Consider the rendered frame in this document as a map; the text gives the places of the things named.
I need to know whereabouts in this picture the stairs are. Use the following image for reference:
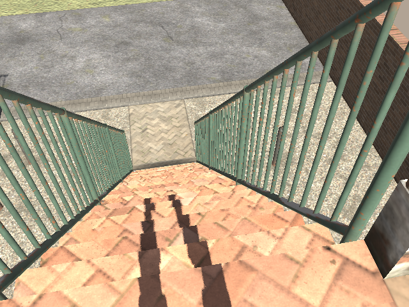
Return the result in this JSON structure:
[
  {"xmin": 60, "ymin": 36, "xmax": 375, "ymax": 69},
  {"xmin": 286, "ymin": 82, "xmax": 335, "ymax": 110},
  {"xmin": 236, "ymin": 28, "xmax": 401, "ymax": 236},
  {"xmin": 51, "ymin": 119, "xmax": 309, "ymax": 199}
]
[{"xmin": 13, "ymin": 162, "xmax": 335, "ymax": 298}]

